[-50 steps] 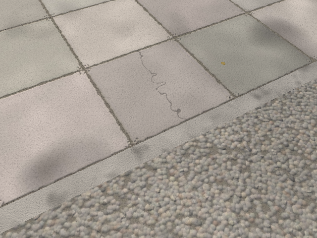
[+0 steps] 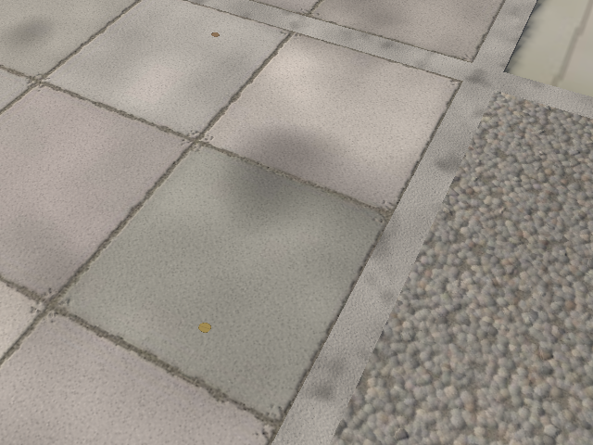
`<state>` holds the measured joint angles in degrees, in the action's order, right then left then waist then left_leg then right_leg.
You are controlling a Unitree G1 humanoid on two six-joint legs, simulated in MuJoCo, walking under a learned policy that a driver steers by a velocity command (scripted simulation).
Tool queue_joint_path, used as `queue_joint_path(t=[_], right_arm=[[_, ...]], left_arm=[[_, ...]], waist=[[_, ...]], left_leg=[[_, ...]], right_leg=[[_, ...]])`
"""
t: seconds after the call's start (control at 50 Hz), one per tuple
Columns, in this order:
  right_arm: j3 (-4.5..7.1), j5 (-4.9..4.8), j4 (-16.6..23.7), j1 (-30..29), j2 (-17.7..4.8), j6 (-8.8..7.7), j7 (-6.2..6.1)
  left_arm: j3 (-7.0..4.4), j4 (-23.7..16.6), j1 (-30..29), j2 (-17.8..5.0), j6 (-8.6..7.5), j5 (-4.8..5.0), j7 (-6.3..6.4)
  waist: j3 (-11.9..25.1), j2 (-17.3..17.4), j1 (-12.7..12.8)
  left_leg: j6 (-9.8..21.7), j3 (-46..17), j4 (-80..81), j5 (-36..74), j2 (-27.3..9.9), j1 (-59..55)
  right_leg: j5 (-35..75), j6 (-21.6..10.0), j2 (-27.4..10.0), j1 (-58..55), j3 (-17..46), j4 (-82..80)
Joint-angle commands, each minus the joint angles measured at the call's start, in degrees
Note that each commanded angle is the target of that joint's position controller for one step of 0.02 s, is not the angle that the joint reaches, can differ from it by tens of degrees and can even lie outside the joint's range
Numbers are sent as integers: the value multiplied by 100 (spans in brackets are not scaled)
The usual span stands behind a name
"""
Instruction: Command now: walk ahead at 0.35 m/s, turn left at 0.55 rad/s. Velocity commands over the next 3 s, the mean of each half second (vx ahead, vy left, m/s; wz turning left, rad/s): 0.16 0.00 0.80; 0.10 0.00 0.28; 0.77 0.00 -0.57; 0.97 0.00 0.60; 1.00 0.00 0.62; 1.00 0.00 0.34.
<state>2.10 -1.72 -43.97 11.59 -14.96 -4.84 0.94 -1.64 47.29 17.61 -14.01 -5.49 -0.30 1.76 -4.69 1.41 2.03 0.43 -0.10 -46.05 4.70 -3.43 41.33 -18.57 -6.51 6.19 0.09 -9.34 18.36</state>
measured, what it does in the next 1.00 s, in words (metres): walks ahead, turning left: left foot, then right foot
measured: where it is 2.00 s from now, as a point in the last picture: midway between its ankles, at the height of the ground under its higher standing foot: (315, 244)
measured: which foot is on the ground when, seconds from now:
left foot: up 0.00-0.08, down 0.10-0.60, up 0.62-0.94, down 0.96-1.00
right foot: down 0.00-0.10, up 0.12-0.58, down 0.60-0.96, up 0.98-1.00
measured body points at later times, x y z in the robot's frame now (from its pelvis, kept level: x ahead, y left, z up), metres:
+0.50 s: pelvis +0.21 +0.00 +0.00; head +0.24 +0.03 +0.45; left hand +0.29 +0.32 -0.09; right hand +0.49 -0.21 -0.07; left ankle +0.25 +0.07 -0.74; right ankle +0.37 -0.13 -0.70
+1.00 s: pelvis +0.28 -0.02 +0.00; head +0.29 -0.01 +0.45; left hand +0.21 +0.27 -0.11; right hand +0.55 -0.15 -0.09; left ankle +0.18 +0.06 -0.74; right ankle +0.37 -0.10 -0.72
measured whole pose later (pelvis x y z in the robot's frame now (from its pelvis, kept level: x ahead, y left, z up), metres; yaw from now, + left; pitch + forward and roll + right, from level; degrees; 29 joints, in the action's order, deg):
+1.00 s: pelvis +0.28 -0.02 +0.00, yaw +32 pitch +2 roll +0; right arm 2.1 -0.3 -36.3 12.3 -14.4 -0.7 -0.8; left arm -3.2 40.7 15.9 -15.1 1.4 2.5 1.2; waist 0.6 -0.5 1.5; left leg 0.6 -2.6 -25.5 -16.9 1.5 10.2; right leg -20.0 -1.0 4.5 22.0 9.0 35.7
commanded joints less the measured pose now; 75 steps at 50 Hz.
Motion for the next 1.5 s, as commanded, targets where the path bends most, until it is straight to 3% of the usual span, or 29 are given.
queue_joint_path(t=[0.02, 0.08, 0.1, 0.12, 0.14, 0.16, 0.2, 0.26, 0.32, 0.56, 0.58, 0.62, 0.66, 0.72, 0.82, 0.86, 0.94, 0.96, 1.0, 1.08, 1.1, 1.18, 1.3, 1.36, 1.4, 1.42, 1.44, 1.46, 1.5], right_arm=[[86, 69, 348, 179, -146, -109, 215], [473, 64, 133, 1999, -986, 117, 246], [532, 72, -75, 2817, -1103, 188, 143], [432, 285, -16, 2420, -1064, 158, 50], [340, 593, 560, 1417, -1322, 19, 38], [471, 528, 1128, 669, -1463, 83, 39], [372, 82, 1335, 38, -1047, 185, 3], [400, 105, 1423, -110, -991, 312, -109], [486, 82, 1334, 270, -1127, 483, -315], [566, 23, 1783, -257, -1085, 811, -333], [515, -10, 1804, -339, -985, 811, -317], [393, 17, 1819, 154, -713, 785, -277], [588, 102, 1615, 224, -1497, 676, -194], [418, 114, 1390, 203, -1026, 775, -239], [106, 230, 1420, -117, -313, 669, -267], [188, 152, 1424, -342, -528, 627, -287], [298, 11, 1072, 458, -690, 430, -179], [347, 68, 868, 983, -845, 358, -192], [518, 322, 748, 1352, -1473, 216, -175], [296, 167, 869, 516, -631, -113, -250], [258, 457, 717, 814, -808, -23, -210], [251, 424, 487, 968, -775, -69, -114], [262, 435, 28, 1486, -854, -118, -196], [251, 425, -259, 1619, -1042, -69, -219], [300, 412, -410, 1657, -1457, 38, -218], [270, 315, -324, 1380, -1466, 34, -223], [-16, 143, 126, 1748, -384, -2, -22], [70, 110, 203, 1067, -694, -134, -4], [77, 45, 372, 427, -631, -155, -40]], left_arm=[[-180, -481, -377, -947, -18, 32, 295], [-254, -843, -1174, -1062, 148, 90, 333], [-219, -957, -1690, -916, 147, 170, 204], [-30, -1146, -1406, -11, 123, -65, -58], [66, -1127, 217, 43, 60, -33, -196], [-42, -1189, 145, -763, 52, 46, -269], [-173, -1341, -737, -1012, 211, -12, -167], [-186, -1383, -956, -804, 414, -78, -58], [-133, -1391, -1229, -474, 419, -59, 38], [-409, -1134, -1522, -867, 141, 88, -99], [-448, -1021, -1275, -927, 136, 71, -110], [-505, -1198, -1398, -1406, 297, -174, -92], [-432, -1299, -1442, -956, 299, -151, -48], [-307, -1320, -1438, -852, 441, 17, 18], [-197, -1143, -1200, -710, 545, 35, -80], [-397, -1125, -893, -1268, 615, 88, -107], [-436, -1156, -742, -1305, 668, 331, -17], [-406, -1251, -942, -1116, 624, 314, -1], [-258, -1707, -1368, -430, 377, 377, -65], [-390, -1369, -814, -763, 263, 222, -223], [-419, -1343, -1074, -811, 471, -454, -480], [-409, -1434, -1208, -733, 691, -193, -738], [-229, -1784, -2259, -590, 651, -223, -894], [-124, -1771, -2020, -438, 627, -207, -775], [-311, -1353, -369, -837, 559, -192, -589], [-474, -970, 903, -1164, 481, -246, -509], [-669, -889, 1079, -2047, 413, -357, -418], [-655, -979, 1493, -2009, 376, -198, -347], [-538, -589, 879, -1587, 271, -323, -238]], waist=[[739, -581, -143], [1396, -936, -1177], [1269, 28, -1777], [713, 2020, -1015], [2171, 1645, -62], [2507, 648, -146], [1154, -909, 100], [704, -437, 112], [1266, -62, -121], [1136, 911, -300], [1213, 695, -183], [1285, -1443, -539], [1104, -1129, -474], [696, -488, -317], [912, -1122, -214], [764, -1450, 22], [762, -1383, -469], [685, -1234, -756], [492, 1230, -901], [125, 779, -423], [92, 264, -495], [-275, 605, -428], [-704, 415, -736], [-435, 557, -457], [670, 773, 456], [1297, 503, 1206], [2305, -1502, 696], [3208, -951, 1098], [1017, -193, 517]], left_leg=[[-78, 973, 1087, 1246, 727, -1860], [415, 697, 972, 270, 914, -3622], [794, 205, 1761, 1087, 560, -4324], [1312, -1202, 1314, 3973, 15, -4809], [2364, -3749, 1742, 4021, -1222, -5188], [2559, -4424, 2591, 1350, -1416, -4820], [1990, -3996, 3229, -1991, -882, -3139], [1490, -2969, 3165, -1467, -17, -2076], [1311, -2652, 2689, 58, 135, -2588], [743, -3717, 2035, -954, 417, -3043], [596, -3492, 1647, -1494, 606, -2825], [81, -1673, -478, -4409, 1723, -1174], [-364, -1363, -2220, -3701, 1048, -797], [-517, -969, -2892, -3024, 998, -666], [-643, -304, -446, -3190, 526, -1739], [-652, -139, 298, -3253, 677, -1884], [-24, -56, 2546, -2290, 753, -3555], [263, -243, 2936, -2138, 382, -4772], [1037, -3218, 3470, -4642, -2077, -5266], [648, -1752, 3641, -3326, -1440, -4887], [636, -1236, 3962, -3340, -1223, -4111], [493, -195, 4139, -2735, -1077, -3719], [468, 845, 4413, -1748, -1252, -4360], [492, 1358, 3678, 2322, -1374, -4611], [582, 1364, 1396, 5275, -1545, -4386], [523, 1399, -410, 4284, -1307, -3122], [294, 1052, -3060, -1712, -330, -396], [440, -582, -4075, -3180, 407, -241], [552, -697, -3853, -2016, -44, 285]], right_leg=[[5735, 574, -1000, 698, -273, 564], [6307, 714, -1309, 1092, -87, 2669], [3610, 880, -794, 1773, -119, 4898], [-2071, 1099, 355, 3684, 248, 7256], [-2045, 1099, 371, 3992, 1766, 8255], [-1431, 847, 156, 3836, 2120, 7871], [-706, 737, -301, 3999, 1932, 6595], [-373, 888, -413, 3377, 1823, 4906], [-22, 1129, -232, 3265, 1782, 3886], [776, 859, -150, 1970, 1989, 740], [1459, 743, -441, 1376, 1940, 102], [2941, -535, -2375, 334, 3792, 29], [2388, -990, -2625, 829, 3974, 73], [2183, -547, -1839, 1113, 2883, 132], [1961, -417, -1227, 1048, 2416, 86], [1892, -547, -1345, 947, 2890, 108], [-2154, -320, -1172, 2027, 3703, -496], [-2040, 119, -829, 3127, 3383, -198], [-1079, 517, -229, 5687, 1843, 2961], [463, 641, -893, 5973, 1734, 4843], [514, 649, -767, 5432, 1268, 5165], [1137, 673, -943, 5476, 1220, 5449], [1110, 221, -1138, 5144, 487, 3541], [228, -352, -571, 3708, -81, 2635], [-457, -618, 174, 1468, -159, 2441], [-25, -690, -23, -569, 506, 1795], [-2474, -1034, -2131, -2971, 3661, 1148], [-3010, -791, -2846, -2656, 5650, -85], [-1114, -375, -2626, -730, 3804, -168]])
